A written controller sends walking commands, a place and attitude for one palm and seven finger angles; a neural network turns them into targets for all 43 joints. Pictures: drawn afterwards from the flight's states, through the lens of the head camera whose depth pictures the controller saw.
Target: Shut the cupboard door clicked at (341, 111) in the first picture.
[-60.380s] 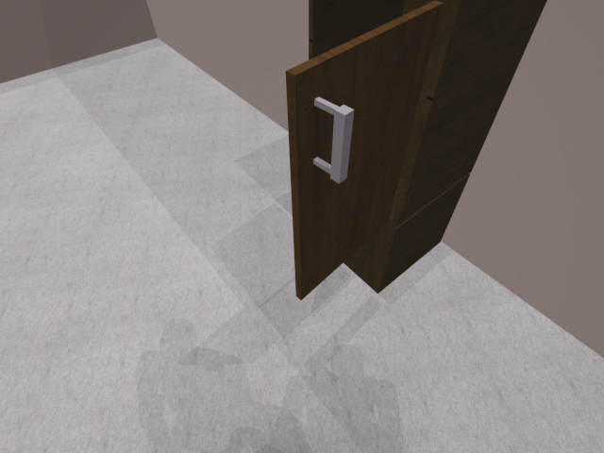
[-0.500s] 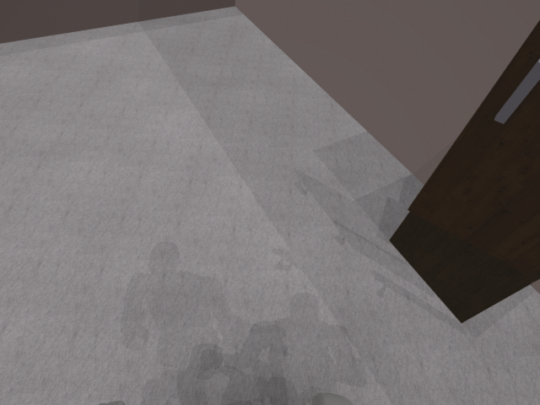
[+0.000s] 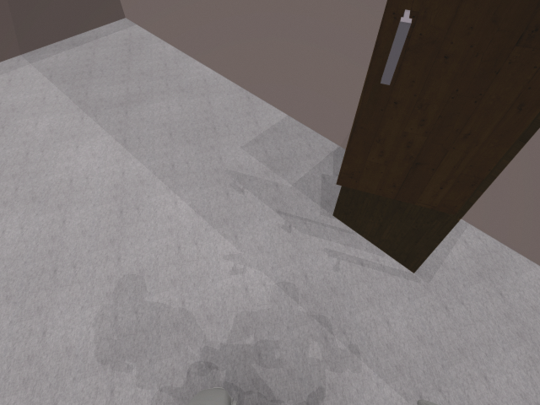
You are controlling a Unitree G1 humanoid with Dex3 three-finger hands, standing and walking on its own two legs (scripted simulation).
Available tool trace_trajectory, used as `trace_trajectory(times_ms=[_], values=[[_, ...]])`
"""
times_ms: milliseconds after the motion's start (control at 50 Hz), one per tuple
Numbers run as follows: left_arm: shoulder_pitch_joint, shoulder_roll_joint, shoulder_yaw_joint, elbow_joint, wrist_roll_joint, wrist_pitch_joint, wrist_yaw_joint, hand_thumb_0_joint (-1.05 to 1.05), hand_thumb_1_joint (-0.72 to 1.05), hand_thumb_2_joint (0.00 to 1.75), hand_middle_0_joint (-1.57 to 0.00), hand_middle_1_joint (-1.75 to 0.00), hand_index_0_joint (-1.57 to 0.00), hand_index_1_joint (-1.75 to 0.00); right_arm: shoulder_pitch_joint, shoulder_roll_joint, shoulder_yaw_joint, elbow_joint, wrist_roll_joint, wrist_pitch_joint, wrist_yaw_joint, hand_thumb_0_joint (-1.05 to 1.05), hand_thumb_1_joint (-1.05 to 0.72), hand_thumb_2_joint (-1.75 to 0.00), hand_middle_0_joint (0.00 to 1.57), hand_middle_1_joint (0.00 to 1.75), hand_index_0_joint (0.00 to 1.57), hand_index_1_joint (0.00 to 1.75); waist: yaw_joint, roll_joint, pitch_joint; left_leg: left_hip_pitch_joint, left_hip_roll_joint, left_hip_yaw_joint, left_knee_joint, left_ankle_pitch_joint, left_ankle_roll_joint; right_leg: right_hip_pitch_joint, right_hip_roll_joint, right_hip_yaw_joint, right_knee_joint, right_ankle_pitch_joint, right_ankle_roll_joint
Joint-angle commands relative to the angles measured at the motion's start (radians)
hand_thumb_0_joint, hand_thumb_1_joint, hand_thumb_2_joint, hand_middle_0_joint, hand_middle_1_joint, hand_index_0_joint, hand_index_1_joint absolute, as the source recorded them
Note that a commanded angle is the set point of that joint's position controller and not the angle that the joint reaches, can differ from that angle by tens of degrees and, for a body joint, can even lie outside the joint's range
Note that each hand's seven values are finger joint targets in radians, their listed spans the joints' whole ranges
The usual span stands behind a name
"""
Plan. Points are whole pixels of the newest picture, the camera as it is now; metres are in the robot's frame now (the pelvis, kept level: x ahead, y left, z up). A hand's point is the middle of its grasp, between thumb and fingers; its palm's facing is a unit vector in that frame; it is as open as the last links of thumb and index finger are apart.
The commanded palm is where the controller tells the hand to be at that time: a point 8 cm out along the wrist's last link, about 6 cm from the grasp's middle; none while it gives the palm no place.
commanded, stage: turn to face it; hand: left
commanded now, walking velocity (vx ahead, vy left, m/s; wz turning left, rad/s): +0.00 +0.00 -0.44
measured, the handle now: (396, 48) +0.76 -0.20 +0.13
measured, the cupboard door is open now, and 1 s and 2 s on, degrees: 25 25 25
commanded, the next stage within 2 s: take the last steps up to it in 0.34 s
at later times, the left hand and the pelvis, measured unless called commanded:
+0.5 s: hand (170, 400) +0.14 +0.18 -0.16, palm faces -0.19 -0.95 -0.26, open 7.4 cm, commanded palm none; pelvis +0.01 +0.00 -0.01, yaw -13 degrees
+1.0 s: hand (201, 362) +0.21 +0.14 -0.17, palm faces -0.31 -0.94 -0.13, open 7.4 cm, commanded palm none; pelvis +0.10 -0.03 +0.01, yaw -20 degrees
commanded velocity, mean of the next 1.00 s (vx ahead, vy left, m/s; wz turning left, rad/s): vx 0.17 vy -0.09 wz -0.25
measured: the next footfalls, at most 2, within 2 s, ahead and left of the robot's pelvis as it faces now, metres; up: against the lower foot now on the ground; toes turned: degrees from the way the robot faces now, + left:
left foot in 0.08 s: +0.06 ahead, +0.13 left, +0.00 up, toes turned -1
right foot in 0.46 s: +0.01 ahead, -0.12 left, +0.00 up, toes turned -15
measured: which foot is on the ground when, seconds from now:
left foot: up 0.00-0.06, down 0.08-0.46, up 0.48-0.78, down 0.80-1.00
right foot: down 0.00-0.08, up 0.10-0.44, down 0.46-0.80, up 0.82-1.00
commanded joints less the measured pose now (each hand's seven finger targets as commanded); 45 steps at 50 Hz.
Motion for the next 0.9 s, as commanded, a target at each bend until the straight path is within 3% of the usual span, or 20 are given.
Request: trace_trajectory(times_ms=[0, 20, 60, 80, 180, 340, 380, 400, 440, 460, 480, 500, 600, 680, 740, 760, 780, 800, 820, 880], values=[[-0.035, 0.213, 0.063, -0.067, -0.003, -0.019, 0.016, 0.00, 0.90, 0.90, -0.20, -0.30, -0.20, -0.30, 0.083, -0.077, -0.018, -0.056, 0.004, -0.038, -0.012, 0.00, -0.90, -0.90, 0.20, 0.30, 0.20, 0.30, -0.039, -0.134, -0.121, 0.185, -0.027, 0.006, -0.318, 0.134, 0.011, 0.005, -0.214, 0.271, -0.054, 0.335, -0.115], [-0.044, 0.187, 0.057, -0.075, -0.011, -0.015, 0.015, 0.00, 0.90, 0.90, -0.20, -0.30, -0.20, -0.30, 0.127, -0.102, -0.020, -0.042, 0.002, -0.049, -0.018, 0.00, -0.90, -0.90, 0.20, 0.30, 0.20, 0.30, -0.059, -0.073, -0.136, 0.317, 0.010, -0.009, -0.442, 0.222, 0.020, -0.076, -0.160, 0.225, 0.004, 0.259, -0.069], [0.002, 0.108, 0.041, -0.094, -0.020, -0.010, 0.006, 0.00, 0.90, 0.90, -0.20, -0.30, -0.20, -0.30, 0.162, -0.241, -0.041, -0.054, -0.019, -0.056, -0.026, 0.00, -0.90, -0.90, 0.20, 0.30, 0.20, 0.30, -0.054, 0.339, -0.158, 0.419, 0.399, -0.380, -0.567, 0.448, 0.193, -0.280, 0.025, -0.032, 0.377, -0.358, 0.039], [-0.022, 0.137, 0.044, -0.096, -0.010, -0.005, 0.004, 0.00, 0.90, 0.90, -0.20, -0.30, -0.20, -0.30, 0.152, -0.232, -0.033, -0.061, -0.028, -0.048, -0.027, 0.00, -0.90, -0.90, 0.20, 0.30, 0.20, 0.30, -0.059, 0.227, -0.119, 0.301, 0.423, -0.358, -0.563, 0.436, 0.251, -0.236, -0.021, -0.011, 0.527, -0.364, 0.037], [-0.009, 0.107, 0.049, -0.052, -0.005, 0.012, -0.016, 0.00, 0.90, 0.90, -0.20, -0.30, -0.20, -0.30, 0.076, -0.146, -0.010, -0.065, -0.030, -0.054, -0.036, 0.00, -0.90, -0.90, 0.20, 0.30, 0.20, 0.30, -0.012, 0.189, -0.080, 0.307, 0.264, -0.096, -0.515, 0.626, 0.219, -0.254, -0.060, -0.064, 0.615, -0.210, 0.071], [-0.056, 0.061, 0.024, -0.052, -0.007, 0.002, -0.015, 0.00, 0.90, 0.90, -0.20, -0.30, -0.20, -0.30, 0.160, -0.166, -0.030, 0.008, -0.030, -0.045, -0.025, 0.00, -0.90, -0.90, 0.20, 0.30, 0.20, 0.30, -0.050, 0.230, -0.105, 0.346, 0.272, -0.038, -0.457, 0.627, 0.224, -0.102, -0.045, -0.157, 0.239, -0.200, 0.054], [0.002, 0.071, 0.026, -0.030, -0.009, -0.008, -0.011, 0.00, 0.90, 0.90, -0.20, -0.30, -0.20, -0.30, 0.145, -0.172, -0.035, 0.018, -0.021, -0.042, -0.021, 0.00, -0.90, -0.90, 0.20, 0.30, 0.20, 0.30, -0.016, 0.190, -0.130, 0.312, 0.256, -0.006, -0.389, 0.592, 0.187, 0.028, -0.036, -0.169, 0.039, -0.035, 0.041], [0.038, 0.100, 0.030, -0.014, -0.006, -0.015, -0.008, 0.00, 0.90, 0.90, -0.20, -0.30, -0.20, -0.30, 0.145, -0.163, -0.036, 0.018, -0.013, -0.040, -0.016, 0.00, -0.90, -0.90, 0.20, 0.30, 0.20, 0.30, -0.002, 0.141, -0.135, 0.237, 0.220, 0.016, -0.332, 0.507, 0.143, 0.144, -0.049, -0.144, -0.089, 0.093, 0.029], [0.125, 0.253, 0.061, 0.024, 0.006, -0.033, 0.010, 0.00, 0.90, 0.90, -0.20, -0.30, -0.20, -0.30, 0.078, -0.041, -0.011, -0.030, -0.005, -0.036, -0.007, 0.00, -0.90, -0.90, 0.20, 0.30, 0.20, 0.30, 0.045, -0.291, -0.101, -0.102, 0.007, 0.153, -0.017, -0.186, 0.029, 0.287, -0.397, 0.281, -0.219, 0.372, -0.123], [0.147, 0.267, 0.056, 0.027, -0.004, -0.030, 0.012, 0.00, 0.90, 0.90, -0.20, -0.30, -0.20, -0.30, 0.049, -0.074, -0.011, -0.032, -0.009, -0.020, -0.012, 0.00, -0.90, -0.90, 0.20, 0.30, 0.20, 0.30, 0.069, -0.248, -0.092, -0.120, 0.017, 0.045, 0.149, -0.245, 0.040, 0.202, -0.440, 0.309, -0.255, 0.201, -0.211], [0.103, 0.244, 0.055, 0.013, -0.001, -0.025, 0.011, 0.00, 0.90, 0.90, -0.20, -0.30, -0.20, -0.30, 0.034, -0.064, -0.016, -0.038, -0.013, -0.022, -0.004, 0.00, -0.90, -0.90, 0.20, 0.30, 0.20, 0.30, 0.050, -0.192, -0.015, -0.193, 0.021, 0.017, 0.225, -0.184, 0.044, 0.169, -0.389, 0.268, -0.291, -0.003, -0.218], [0.070, 0.209, 0.059, 0.016, 0.000, -0.028, 0.018, 0.00, 0.90, 0.90, -0.20, -0.30, -0.20, -0.30, 0.037, -0.071, -0.021, -0.022, -0.018, -0.022, -0.002, 0.00, -0.90, -0.90, 0.20, 0.30, 0.20, 0.30, 0.032, -0.291, -0.013, -0.242, 0.038, 0.009, 0.263, -0.133, 0.045, 0.180, -0.345, 0.290, -0.317, -0.144, -0.198], [0.010, 0.152, 0.037, 0.014, 0.000, -0.058, 0.012, 0.00, 0.90, 0.90, -0.20, -0.30, -0.20, -0.30, 0.070, -0.062, -0.026, 0.017, -0.026, -0.034, 0.022, 0.00, -0.90, -0.90, 0.20, 0.30, 0.20, 0.30, -0.029, -0.129, 0.003, -0.098, 0.049, 0.055, 0.148, 0.046, 0.022, 0.060, -0.250, 0.098, -0.315, -0.125, -0.167], [0.037, 0.173, 0.046, 0.035, 0.006, -0.059, 0.004, 0.00, 0.90, 0.90, -0.20, -0.30, -0.20, -0.30, 0.060, -0.043, -0.026, 0.002, -0.023, -0.052, 0.015, 0.00, -0.90, -0.90, 0.20, 0.30, 0.20, 0.30, -0.015, -0.126, 0.006, 0.005, 0.033, 0.076, -0.096, 0.005, 0.029, 0.042, -0.263, 0.146, -0.294, -0.147, -0.199], [0.027, 0.154, 0.046, 0.050, -0.005, -0.053, -0.006, 0.00, 0.90, 0.90, -0.20, -0.30, -0.20, -0.30, 0.185, -0.047, -0.021, 0.046, -0.024, -0.081, -0.002, 0.00, -0.90, -0.90, 0.20, 0.30, 0.20, 0.30, -0.070, -0.068, -0.044, 0.263, -0.008, 0.116, -0.368, 0.152, 0.035, -0.025, -0.188, 0.114, -0.158, -0.113, -0.152], [0.029, 0.112, 0.037, 0.049, -0.012, -0.052, -0.011, 0.00, 0.90, 0.90, -0.20, -0.30, -0.20, -0.30, 0.271, -0.092, -0.029, 0.079, -0.027, -0.093, -0.013, 0.00, -0.90, -0.90, 0.20, 0.30, 0.20, 0.30, -0.103, 0.052, -0.087, 0.444, 0.053, 0.042, -0.456, 0.144, 0.044, -0.134, -0.130, 0.058, -0.004, -0.102, -0.107], [0.051, 0.042, 0.022, 0.032, -0.020, -0.051, -0.022, 0.00, 0.90, 0.90, -0.20, -0.30, -0.20, -0.30, 0.374, -0.202, -0.052, 0.104, -0.045, -0.101, -0.021, 0.00, -0.90, -0.90, 0.20, 0.30, 0.20, 0.30, -0.135, 0.342, -0.126, 0.585, 0.328, -0.349, -0.572, -0.017, 0.131, -0.344, -0.005, -0.065, 0.294, -0.216, -0.036], [-0.020, 0.076, 0.019, -0.009, -0.005, -0.051, -0.025, 0.00, 0.90, 0.90, -0.20, -0.30, -0.20, -0.30, 0.432, -0.248, -0.056, 0.104, -0.042, -0.095, -0.031, 0.00, -0.90, -0.90, 0.20, 0.30, 0.20, 0.30, -0.162, 0.316, -0.097, 0.539, 0.483, -0.545, -0.662, -0.121, 0.218, -0.423, -0.021, -0.068, 0.509, -0.315, -0.024], [-0.055, 0.097, 0.033, -0.028, 0.007, -0.045, -0.033, 0.00, 0.90, 0.90, -0.20, -0.30, -0.20, -0.30, 0.385, -0.247, -0.053, 0.083, -0.040, -0.089, -0.031, 0.00, -0.90, -0.90, 0.20, 0.30, 0.20, 0.30, -0.134, 0.181, -0.015, 0.442, 0.507, -0.512, -0.697, -0.176, 0.254, -0.461, -0.085, -0.026, 0.607, -0.273, -0.022], [-0.038, 0.086, 0.047, 0.018, 0.021, -0.027, -0.048, 0.00, 0.90, 0.90, -0.20, -0.30, -0.20, -0.30, 0.247, -0.130, -0.017, 0.064, -0.037, -0.100, -0.034, 0.00, -0.90, -0.90, 0.20, 0.30, 0.20, 0.30, -0.056, 0.175, 0.105, 0.247, 0.358, -0.247, -0.715, -0.011, 0.145, -0.425, -0.122, -0.030, 0.688, -0.050, 0.008]])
